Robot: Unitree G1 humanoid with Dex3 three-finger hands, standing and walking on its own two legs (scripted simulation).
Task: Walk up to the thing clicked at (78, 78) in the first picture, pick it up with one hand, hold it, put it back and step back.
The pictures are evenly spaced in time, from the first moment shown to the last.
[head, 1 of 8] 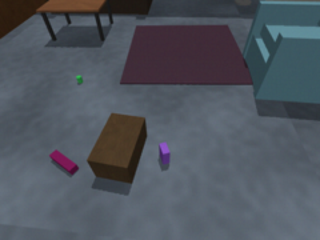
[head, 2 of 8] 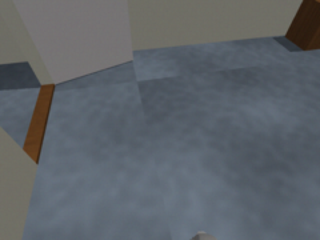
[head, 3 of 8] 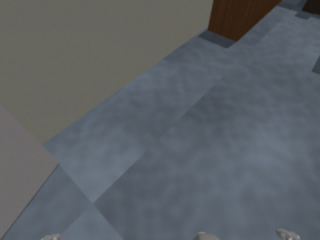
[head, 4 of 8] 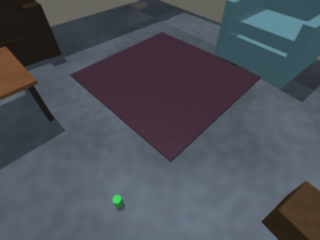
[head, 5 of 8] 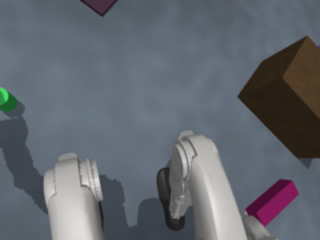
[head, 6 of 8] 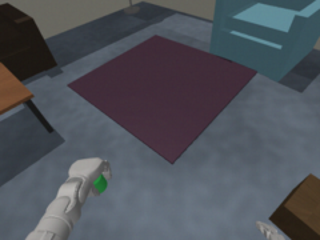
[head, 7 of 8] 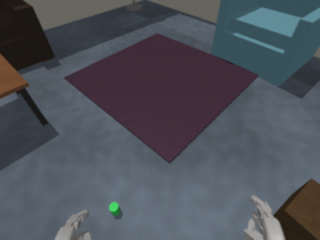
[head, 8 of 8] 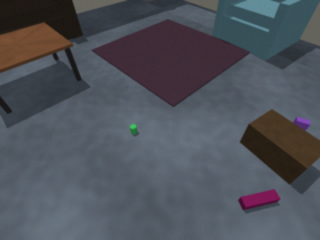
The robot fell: no
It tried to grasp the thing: yes
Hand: left
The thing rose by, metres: 0.69
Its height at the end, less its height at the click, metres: +0.00
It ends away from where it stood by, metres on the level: 0.01
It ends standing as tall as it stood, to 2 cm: yes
